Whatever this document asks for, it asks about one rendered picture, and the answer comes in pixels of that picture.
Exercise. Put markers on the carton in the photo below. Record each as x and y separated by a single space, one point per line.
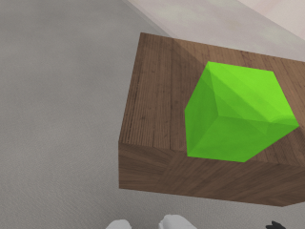
235 113

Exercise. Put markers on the robot left thigh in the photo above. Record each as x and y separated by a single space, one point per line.
119 224

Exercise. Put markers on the robot right thigh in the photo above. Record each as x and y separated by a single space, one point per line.
175 222

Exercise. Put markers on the robot thigh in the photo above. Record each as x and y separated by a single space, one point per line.
175 222
119 224

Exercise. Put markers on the pedestal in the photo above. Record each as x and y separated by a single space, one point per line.
152 145

